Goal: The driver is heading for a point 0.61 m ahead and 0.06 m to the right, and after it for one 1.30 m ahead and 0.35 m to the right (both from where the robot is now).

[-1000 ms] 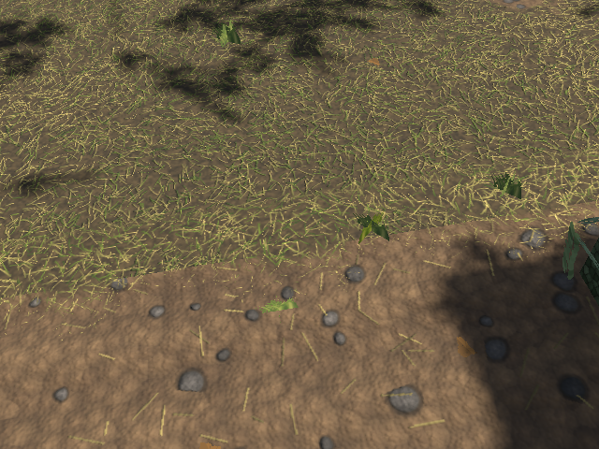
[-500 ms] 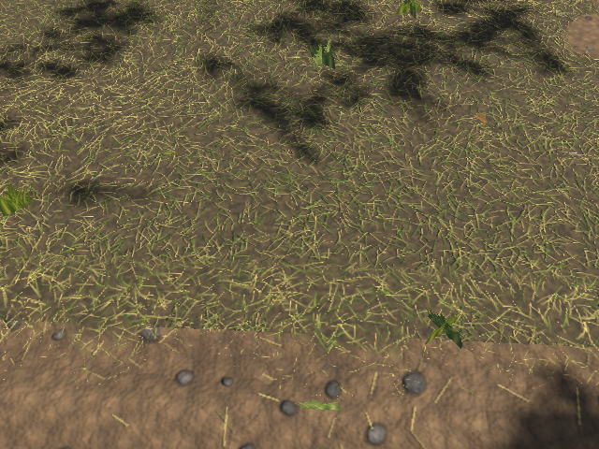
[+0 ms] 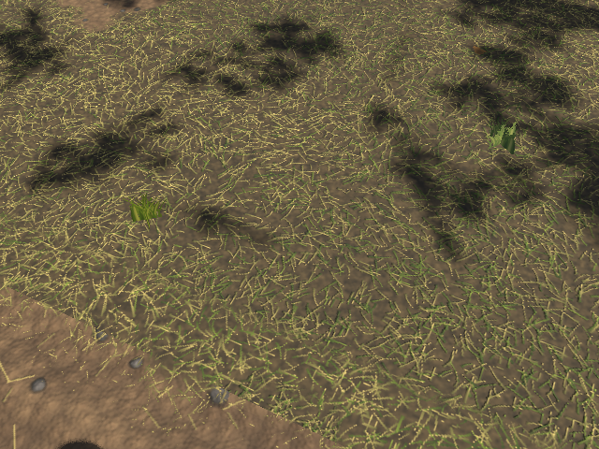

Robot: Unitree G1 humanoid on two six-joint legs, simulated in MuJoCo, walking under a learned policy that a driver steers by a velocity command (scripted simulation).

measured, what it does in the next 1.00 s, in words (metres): walks ahead, turning right: left foot, then right foot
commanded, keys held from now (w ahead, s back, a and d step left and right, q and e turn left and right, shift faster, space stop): w+q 0.02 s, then w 0.14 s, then w+e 0.56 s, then e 0.28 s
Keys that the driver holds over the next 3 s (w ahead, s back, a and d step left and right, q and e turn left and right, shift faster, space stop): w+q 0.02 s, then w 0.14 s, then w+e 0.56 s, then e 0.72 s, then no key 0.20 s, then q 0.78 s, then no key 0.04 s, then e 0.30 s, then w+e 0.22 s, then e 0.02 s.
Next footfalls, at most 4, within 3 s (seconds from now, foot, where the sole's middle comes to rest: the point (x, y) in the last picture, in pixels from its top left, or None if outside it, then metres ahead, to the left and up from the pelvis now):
0.24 left None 0.29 0.16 -0.78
0.78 right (380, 408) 0.59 -0.09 -0.78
1.28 left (318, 335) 0.77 0.06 -0.78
1.66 right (400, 414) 0.57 -0.13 -0.78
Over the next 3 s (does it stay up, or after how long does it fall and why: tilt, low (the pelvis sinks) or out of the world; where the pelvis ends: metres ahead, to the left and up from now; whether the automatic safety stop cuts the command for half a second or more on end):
stays up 0.65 -0.03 -0.01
